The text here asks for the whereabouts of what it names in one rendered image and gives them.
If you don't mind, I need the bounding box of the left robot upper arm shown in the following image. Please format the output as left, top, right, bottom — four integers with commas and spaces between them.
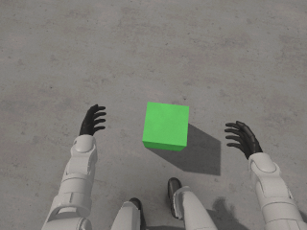
42, 217, 92, 230

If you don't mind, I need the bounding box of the right robot hand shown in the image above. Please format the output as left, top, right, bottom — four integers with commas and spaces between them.
224, 121, 263, 160

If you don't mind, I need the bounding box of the left robot hand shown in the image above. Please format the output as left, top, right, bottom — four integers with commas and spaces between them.
79, 104, 106, 136

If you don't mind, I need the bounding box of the right robot thigh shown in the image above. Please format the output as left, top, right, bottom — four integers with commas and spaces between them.
173, 191, 218, 230

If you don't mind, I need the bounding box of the carton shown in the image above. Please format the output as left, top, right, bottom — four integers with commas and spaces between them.
142, 102, 189, 151

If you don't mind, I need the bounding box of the right robot forearm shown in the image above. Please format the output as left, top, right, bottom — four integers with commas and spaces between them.
248, 152, 307, 230

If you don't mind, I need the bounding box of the right robot shin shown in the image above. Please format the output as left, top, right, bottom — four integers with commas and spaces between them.
173, 186, 192, 209

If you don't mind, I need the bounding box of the left robot forearm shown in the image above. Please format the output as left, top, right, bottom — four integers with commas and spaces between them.
41, 134, 98, 230

